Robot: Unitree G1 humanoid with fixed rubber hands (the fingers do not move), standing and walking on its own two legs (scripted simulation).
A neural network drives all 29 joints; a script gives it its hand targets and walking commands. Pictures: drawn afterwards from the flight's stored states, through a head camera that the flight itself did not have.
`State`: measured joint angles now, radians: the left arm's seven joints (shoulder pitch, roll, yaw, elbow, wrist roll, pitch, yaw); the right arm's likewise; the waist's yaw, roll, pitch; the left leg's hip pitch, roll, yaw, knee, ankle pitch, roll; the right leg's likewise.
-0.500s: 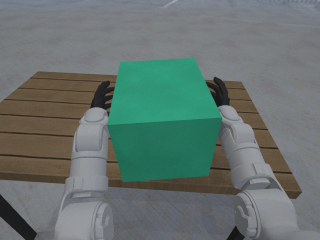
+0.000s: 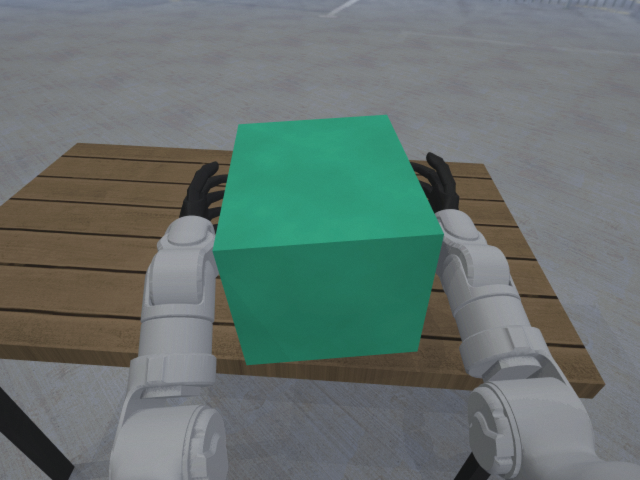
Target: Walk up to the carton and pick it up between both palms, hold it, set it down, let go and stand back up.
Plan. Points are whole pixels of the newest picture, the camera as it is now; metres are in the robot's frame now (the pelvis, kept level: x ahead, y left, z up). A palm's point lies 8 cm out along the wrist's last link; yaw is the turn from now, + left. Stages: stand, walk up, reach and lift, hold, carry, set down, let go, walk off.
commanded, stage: hold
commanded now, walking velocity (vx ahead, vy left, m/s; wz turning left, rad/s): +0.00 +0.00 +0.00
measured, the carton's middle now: (322, 230) +0.38 +0.00 +0.17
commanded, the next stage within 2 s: none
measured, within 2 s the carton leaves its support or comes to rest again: neither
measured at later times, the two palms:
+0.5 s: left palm (197, 224) +0.37 +0.15 +0.19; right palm (439, 216) +0.37 -0.15 +0.20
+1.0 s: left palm (197, 224) +0.37 +0.15 +0.19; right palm (439, 215) +0.37 -0.15 +0.20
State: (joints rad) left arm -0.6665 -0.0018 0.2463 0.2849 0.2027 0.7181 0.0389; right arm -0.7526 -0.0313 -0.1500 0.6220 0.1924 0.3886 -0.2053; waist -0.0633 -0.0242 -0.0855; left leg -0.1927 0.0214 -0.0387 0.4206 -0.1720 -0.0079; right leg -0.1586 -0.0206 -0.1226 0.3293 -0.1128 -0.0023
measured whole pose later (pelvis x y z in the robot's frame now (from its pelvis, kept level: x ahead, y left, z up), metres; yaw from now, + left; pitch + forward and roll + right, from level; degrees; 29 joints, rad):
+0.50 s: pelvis +0.00 +0.00 +0.00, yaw +0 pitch -3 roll -1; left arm -0.66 0.00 0.25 0.28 0.20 0.72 0.04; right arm -0.75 -0.03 -0.15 0.62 0.19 0.39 -0.21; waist -0.06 -0.02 -0.09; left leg -0.19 0.02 -0.04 0.42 -0.17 -0.01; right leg -0.16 -0.02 -0.12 0.33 -0.11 0.00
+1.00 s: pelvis +0.00 +0.00 +0.00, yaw +0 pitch -3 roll -1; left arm -0.66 0.00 0.25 0.28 0.20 0.71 0.04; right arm -0.75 -0.03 -0.15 0.61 0.19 0.39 -0.21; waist -0.06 -0.02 -0.09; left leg -0.19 0.02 -0.04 0.42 -0.17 -0.01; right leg -0.16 -0.02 -0.12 0.33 -0.11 0.00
